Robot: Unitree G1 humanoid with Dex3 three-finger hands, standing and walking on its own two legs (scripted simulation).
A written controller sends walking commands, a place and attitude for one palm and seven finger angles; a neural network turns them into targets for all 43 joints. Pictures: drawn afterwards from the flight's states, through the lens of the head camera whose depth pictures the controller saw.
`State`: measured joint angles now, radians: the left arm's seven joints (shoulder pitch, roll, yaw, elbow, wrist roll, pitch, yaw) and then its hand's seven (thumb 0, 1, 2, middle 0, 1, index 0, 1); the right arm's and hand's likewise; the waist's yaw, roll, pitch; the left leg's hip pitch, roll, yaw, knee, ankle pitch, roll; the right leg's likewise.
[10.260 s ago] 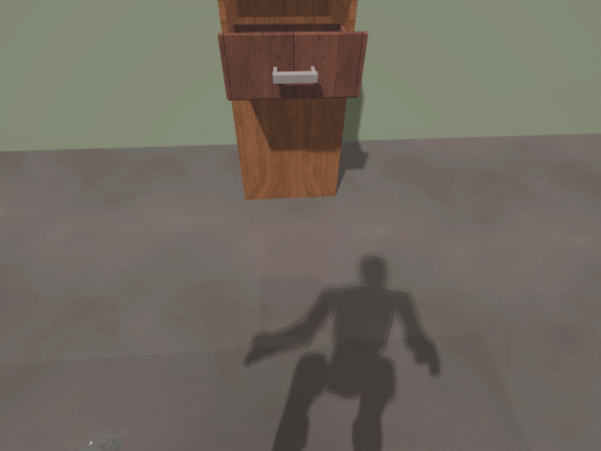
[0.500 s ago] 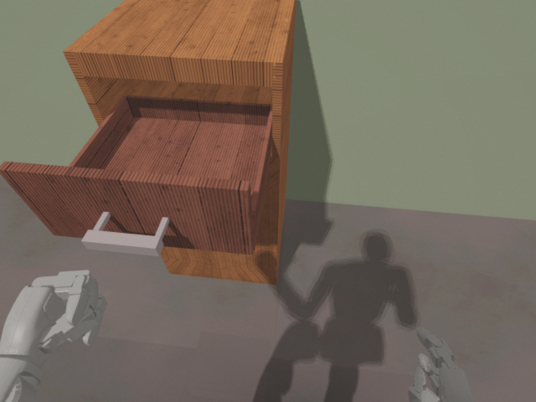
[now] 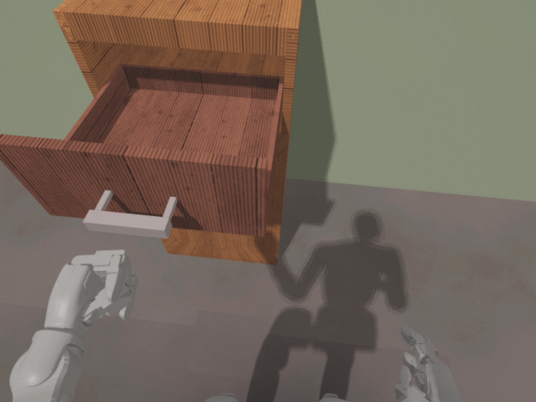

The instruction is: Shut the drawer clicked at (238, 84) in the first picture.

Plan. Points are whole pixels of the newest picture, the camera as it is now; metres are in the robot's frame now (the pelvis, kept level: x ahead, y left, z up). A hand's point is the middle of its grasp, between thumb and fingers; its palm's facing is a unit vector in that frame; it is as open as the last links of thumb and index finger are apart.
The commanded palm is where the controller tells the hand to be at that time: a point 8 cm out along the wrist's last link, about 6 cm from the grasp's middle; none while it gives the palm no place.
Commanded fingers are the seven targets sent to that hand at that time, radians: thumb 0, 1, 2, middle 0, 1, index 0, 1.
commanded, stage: bring the fist close to the handle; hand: left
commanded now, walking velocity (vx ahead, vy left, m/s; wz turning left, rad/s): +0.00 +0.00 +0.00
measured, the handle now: (134, 212) +0.37 +0.24 +0.06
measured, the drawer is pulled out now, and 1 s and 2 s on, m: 0.29 0.28 0.16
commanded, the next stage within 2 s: push the drawer shut in 0.38 s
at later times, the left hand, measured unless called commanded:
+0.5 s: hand (131, 287) +0.25 +0.20 +0.06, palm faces -0.02 -1.00 -0.07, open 3.3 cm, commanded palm +0.23 +0.26 +0.06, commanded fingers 0.00 0.90 0.90 -1.40 -1.60 -1.40 -1.60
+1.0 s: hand (134, 254) +0.30 +0.21 +0.05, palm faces -0.04 -1.00 -0.05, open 2.8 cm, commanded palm +0.29 +0.26 +0.06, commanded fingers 0.00 0.90 0.90 -1.40 -1.60 -1.40 -1.60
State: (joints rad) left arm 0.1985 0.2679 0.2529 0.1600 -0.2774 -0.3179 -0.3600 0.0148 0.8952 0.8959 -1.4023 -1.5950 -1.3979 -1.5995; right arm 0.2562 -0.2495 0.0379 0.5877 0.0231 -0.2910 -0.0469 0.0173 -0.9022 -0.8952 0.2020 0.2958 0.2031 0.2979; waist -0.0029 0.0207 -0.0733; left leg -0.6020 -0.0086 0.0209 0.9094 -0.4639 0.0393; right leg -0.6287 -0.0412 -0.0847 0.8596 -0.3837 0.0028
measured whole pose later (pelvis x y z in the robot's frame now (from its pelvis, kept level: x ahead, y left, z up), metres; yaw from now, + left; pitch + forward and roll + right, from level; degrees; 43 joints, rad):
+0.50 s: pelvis +0.00 -0.02 +0.00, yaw +0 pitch +10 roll -1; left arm 0.19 0.30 0.28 0.18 -0.32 -0.33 -0.39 0.02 0.90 0.90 -1.40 -1.60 -1.40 -1.60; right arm 0.26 -0.27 0.03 0.57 0.04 -0.24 -0.06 0.02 -0.90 -0.90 0.20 0.30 0.20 0.30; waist -0.01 0.03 -0.10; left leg -0.64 0.01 0.00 0.94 -0.48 0.02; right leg -0.67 -0.03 -0.10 0.89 -0.40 -0.02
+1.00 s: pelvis +0.00 -0.03 -0.01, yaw +0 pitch +12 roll -1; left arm -0.06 0.37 0.36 0.44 -0.33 -0.32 -0.48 -0.06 0.77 0.88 -1.40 -1.60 -1.40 -1.60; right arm 0.27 -0.28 0.03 0.59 0.04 -0.19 -0.07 0.02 -0.90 -0.90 0.20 0.30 0.20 0.30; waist -0.02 0.03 -0.08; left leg -0.67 0.02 0.00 0.94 -0.47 0.00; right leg -0.70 -0.01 -0.11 0.89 -0.40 -0.03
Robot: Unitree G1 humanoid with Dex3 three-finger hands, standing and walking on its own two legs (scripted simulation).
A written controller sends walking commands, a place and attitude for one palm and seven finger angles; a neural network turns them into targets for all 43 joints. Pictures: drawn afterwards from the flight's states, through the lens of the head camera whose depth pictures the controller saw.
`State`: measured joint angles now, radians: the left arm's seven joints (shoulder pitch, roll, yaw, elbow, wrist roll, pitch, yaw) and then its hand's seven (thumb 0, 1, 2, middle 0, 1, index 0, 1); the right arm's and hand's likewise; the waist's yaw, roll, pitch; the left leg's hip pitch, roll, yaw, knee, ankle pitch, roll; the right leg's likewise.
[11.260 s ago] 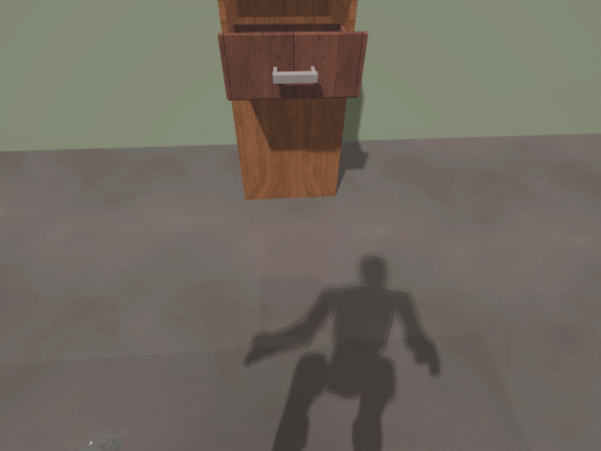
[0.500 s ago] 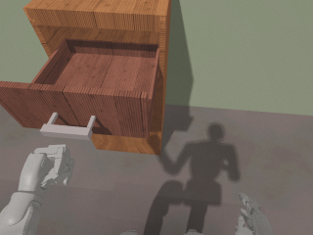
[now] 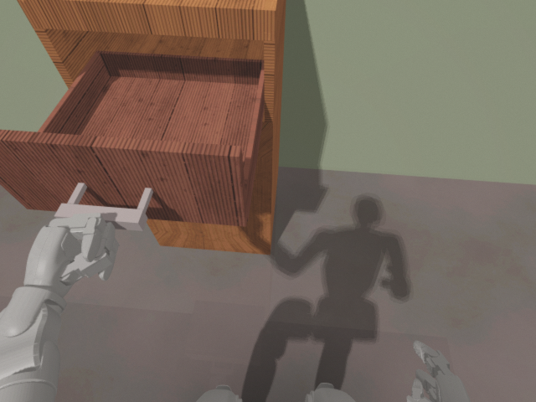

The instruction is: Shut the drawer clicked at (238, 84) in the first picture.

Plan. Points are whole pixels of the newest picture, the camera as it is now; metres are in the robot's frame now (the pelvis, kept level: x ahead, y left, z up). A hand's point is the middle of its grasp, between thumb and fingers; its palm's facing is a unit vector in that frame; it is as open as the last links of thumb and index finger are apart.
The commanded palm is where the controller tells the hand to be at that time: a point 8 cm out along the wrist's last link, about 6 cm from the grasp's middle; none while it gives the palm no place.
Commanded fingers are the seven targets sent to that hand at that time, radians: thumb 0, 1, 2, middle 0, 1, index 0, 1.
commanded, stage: push the drawer shut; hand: left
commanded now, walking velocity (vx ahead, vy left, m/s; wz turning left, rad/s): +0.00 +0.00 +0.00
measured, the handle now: (108, 204) +0.38 +0.26 +0.06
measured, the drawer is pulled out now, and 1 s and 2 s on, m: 0.28 0.16 0.03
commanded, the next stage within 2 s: none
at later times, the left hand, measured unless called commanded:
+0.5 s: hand (125, 211) +0.37 +0.23 +0.06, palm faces -0.07 -1.00 -0.03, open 2.8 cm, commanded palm +0.36 +0.28 +0.06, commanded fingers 0.00 0.90 0.90 -1.40 -1.60 -1.40 -1.60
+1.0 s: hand (138, 185) +0.42 +0.23 +0.06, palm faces -0.06 -1.00 -0.03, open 2.8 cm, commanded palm +0.41 +0.28 +0.06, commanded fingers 0.00 0.90 0.90 -1.40 -1.60 -1.40 -1.60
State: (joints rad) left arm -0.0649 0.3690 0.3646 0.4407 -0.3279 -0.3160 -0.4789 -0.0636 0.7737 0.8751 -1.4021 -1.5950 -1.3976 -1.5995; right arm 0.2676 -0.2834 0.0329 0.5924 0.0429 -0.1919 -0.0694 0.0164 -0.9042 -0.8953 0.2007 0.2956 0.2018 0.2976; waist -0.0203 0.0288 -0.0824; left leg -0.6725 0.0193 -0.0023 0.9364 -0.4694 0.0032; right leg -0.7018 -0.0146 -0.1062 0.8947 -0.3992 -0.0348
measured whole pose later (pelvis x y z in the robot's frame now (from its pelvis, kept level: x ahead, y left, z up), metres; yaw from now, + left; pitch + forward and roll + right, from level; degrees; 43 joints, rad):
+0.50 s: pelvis -0.01 +0.01 +0.00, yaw +0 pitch +14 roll -1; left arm -0.42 0.41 0.32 0.74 -0.24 -0.33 -0.42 -0.06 0.81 0.92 -1.40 -1.60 -1.40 -1.60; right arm 0.29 -0.27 0.05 0.61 0.04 -0.14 -0.07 0.01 -0.90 -0.90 0.20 0.30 0.20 0.30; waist -0.05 0.01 -0.08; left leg -0.74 0.01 0.00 0.96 -0.45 0.02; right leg -0.76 -0.03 -0.10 0.90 -0.38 -0.02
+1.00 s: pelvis +0.00 +0.01 +0.00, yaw -1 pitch +16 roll -2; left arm -0.57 0.44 0.36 0.92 -0.20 -0.37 -0.41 -0.05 0.83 0.93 -1.40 -1.60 -1.40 -1.60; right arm 0.34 -0.27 0.04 0.62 0.03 -0.04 -0.04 0.01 -0.91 -0.90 0.20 0.30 0.20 0.30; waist -0.08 0.01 -0.09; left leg -0.76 0.02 0.02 0.95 -0.47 0.02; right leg -0.79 -0.01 -0.08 0.90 -0.38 -0.02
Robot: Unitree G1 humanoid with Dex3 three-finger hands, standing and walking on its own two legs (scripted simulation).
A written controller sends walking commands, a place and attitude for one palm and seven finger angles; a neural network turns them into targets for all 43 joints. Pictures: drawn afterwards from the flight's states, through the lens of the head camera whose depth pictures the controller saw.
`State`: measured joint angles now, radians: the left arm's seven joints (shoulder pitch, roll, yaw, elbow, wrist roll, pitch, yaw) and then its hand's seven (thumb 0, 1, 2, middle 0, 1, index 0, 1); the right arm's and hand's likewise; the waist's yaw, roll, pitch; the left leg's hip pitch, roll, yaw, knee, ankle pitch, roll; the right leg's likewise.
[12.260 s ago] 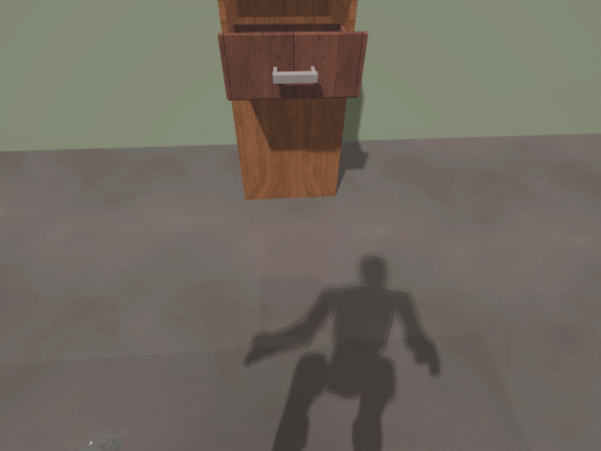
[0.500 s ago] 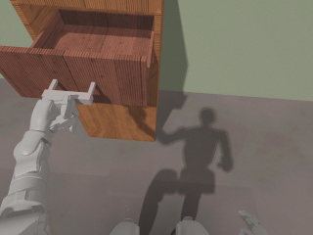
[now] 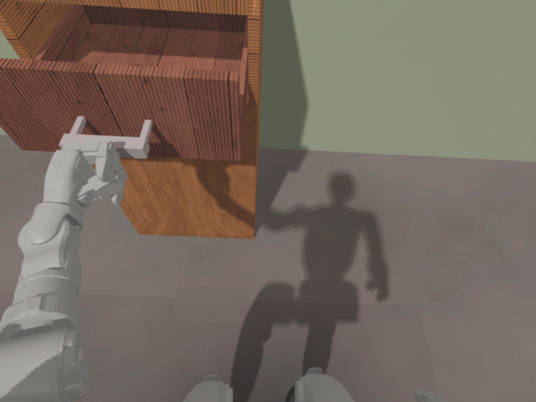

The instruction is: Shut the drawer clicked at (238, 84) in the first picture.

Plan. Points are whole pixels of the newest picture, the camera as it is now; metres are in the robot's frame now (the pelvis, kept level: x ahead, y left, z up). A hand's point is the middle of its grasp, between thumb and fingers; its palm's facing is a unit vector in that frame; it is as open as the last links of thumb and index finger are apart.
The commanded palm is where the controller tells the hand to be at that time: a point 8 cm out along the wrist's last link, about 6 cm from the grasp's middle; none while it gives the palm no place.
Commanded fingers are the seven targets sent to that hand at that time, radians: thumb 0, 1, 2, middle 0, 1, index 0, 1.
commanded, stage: push the drawer shut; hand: left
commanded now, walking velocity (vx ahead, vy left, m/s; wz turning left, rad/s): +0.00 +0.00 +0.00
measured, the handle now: (109, 135) +0.50 +0.25 +0.07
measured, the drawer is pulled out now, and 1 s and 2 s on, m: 0.16 0.03 0.00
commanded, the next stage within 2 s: pull the fist back off the drawer in 1.74 s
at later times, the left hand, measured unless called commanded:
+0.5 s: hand (127, 145) +0.48 +0.22 +0.06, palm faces -0.05 -1.00 -0.02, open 2.8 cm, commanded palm +0.48 +0.27 +0.06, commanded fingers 0.00 0.90 0.90 -1.40 -1.60 -1.40 -1.60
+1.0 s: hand (136, 115) +0.54 +0.22 +0.07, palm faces -0.04 -1.00 -0.02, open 2.9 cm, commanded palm +0.54 +0.25 +0.06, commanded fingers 0.00 0.90 0.90 -1.40 -1.60 -1.40 -1.60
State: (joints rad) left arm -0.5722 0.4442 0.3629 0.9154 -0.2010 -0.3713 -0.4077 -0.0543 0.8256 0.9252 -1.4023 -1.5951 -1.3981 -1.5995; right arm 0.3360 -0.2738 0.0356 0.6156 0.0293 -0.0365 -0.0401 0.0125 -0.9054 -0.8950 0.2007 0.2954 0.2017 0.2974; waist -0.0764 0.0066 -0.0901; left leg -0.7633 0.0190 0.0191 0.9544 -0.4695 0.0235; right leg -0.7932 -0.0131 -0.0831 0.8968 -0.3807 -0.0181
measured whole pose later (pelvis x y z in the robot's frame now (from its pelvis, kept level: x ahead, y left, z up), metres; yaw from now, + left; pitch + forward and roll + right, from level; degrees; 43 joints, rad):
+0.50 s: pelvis -0.01 +0.00 -0.01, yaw +0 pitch +20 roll -3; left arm -0.87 0.58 0.40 1.16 -0.14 -0.36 -0.40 -0.05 0.81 0.93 -1.40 -1.60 -1.40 -1.60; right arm 0.37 -0.28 0.05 0.64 0.01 0.00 -0.04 0.01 -0.91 -0.89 0.20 0.30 0.20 0.30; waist -0.15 0.01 -0.08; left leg -0.91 0.03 0.00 1.03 -0.48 0.02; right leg -0.93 0.00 -0.10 0.95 -0.37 -0.02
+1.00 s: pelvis +0.00 +0.01 -0.02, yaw -2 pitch +25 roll -4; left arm -1.04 0.67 0.44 1.25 -0.06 -0.33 -0.35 -0.03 0.82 0.92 -1.40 -1.60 -1.40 -1.60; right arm 0.42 -0.28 0.06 0.63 -0.02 0.05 -0.01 0.01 -0.91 -0.89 0.20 0.30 0.20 0.30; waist -0.22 0.03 -0.08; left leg -0.99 0.04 0.01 1.05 -0.50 0.04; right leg -0.99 0.01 -0.09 0.93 -0.37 0.00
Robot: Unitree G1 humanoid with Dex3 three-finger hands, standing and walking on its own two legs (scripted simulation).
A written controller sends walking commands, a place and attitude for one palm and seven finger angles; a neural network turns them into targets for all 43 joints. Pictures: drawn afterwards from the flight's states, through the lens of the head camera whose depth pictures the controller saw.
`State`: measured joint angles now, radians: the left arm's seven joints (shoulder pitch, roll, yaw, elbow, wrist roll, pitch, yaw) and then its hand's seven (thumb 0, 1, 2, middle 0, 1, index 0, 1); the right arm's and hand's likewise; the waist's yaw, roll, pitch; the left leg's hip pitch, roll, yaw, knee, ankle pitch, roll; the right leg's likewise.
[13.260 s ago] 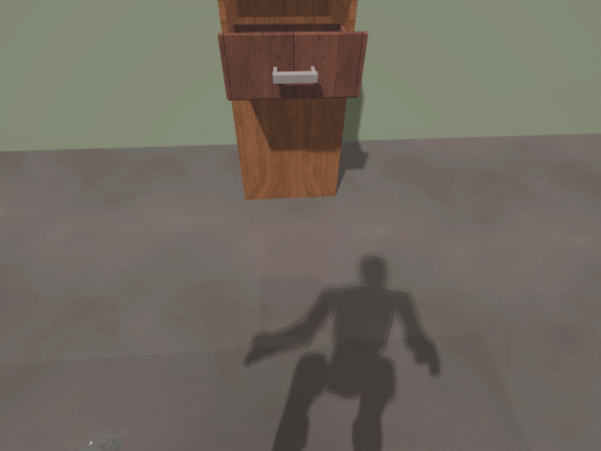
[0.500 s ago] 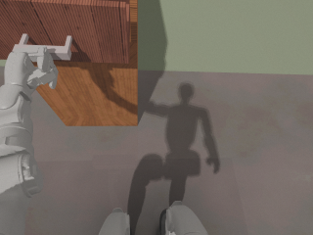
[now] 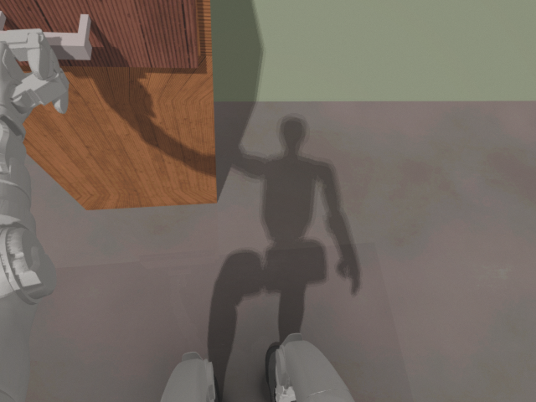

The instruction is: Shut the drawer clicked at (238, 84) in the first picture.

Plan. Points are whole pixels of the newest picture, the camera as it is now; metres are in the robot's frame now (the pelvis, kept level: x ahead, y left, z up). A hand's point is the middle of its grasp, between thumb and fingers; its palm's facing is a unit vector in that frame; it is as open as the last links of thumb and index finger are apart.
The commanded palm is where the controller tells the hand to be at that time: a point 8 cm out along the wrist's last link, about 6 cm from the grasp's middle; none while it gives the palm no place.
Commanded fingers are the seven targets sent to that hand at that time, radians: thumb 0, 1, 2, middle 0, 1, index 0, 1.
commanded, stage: push the drawer shut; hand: left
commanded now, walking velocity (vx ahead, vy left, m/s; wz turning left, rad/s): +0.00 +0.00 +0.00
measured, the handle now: (40, 33) +0.62 +0.25 +0.08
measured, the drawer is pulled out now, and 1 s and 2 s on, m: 0.03 0.00 0.00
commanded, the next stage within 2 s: pull the fist back off the drawer in 0.74 s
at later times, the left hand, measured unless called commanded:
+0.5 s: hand (57, 56) +0.57 +0.22 +0.08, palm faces +0.00 -1.00 -0.03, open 2.9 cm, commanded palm +0.59 +0.25 +0.08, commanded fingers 0.00 0.90 0.90 -1.40 -1.60 -1.40 -1.60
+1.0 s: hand (52, 53) +0.58 +0.23 +0.09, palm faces +0.00 -1.00 -0.04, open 3.1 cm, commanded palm +0.60 +0.23 +0.08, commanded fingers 0.00 0.90 0.90 -1.40 -1.60 -1.40 -1.60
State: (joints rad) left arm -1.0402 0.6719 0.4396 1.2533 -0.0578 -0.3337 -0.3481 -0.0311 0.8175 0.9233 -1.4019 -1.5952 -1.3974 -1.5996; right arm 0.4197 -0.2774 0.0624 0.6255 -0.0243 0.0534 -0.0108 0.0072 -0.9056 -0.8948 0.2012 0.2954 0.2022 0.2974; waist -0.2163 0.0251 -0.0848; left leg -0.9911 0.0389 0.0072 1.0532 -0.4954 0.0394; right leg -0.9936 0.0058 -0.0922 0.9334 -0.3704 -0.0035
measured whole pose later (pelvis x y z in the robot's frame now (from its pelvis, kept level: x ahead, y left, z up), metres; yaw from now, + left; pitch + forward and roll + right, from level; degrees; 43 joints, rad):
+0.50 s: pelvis +0.00 +0.00 -0.01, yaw +0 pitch +28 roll -5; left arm -1.22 0.79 0.44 1.38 0.02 -0.30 -0.34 -0.02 0.75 0.95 -1.40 -1.59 -1.40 -1.60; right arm 0.44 -0.27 0.09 0.62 -0.04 0.09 0.00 0.00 -0.91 -0.89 0.20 0.30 0.20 0.30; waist -0.27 0.04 -0.07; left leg -1.07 0.05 -0.02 1.09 -0.51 0.04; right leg -1.05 0.01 -0.12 0.94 -0.38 -0.01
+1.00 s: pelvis -0.03 +0.00 -0.02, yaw +0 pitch +30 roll -7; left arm -1.38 0.89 0.36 1.42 0.04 -0.23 -0.33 0.02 0.68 0.95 -1.40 -1.60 -1.40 -1.60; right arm 0.45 -0.28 0.13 0.65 -0.04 0.00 -0.02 0.00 -0.91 -0.89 0.20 0.30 0.20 0.30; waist -0.32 0.04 -0.07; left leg -1.20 0.04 -0.05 1.16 -0.48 0.04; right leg -1.16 0.01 -0.14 0.99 -0.34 -0.01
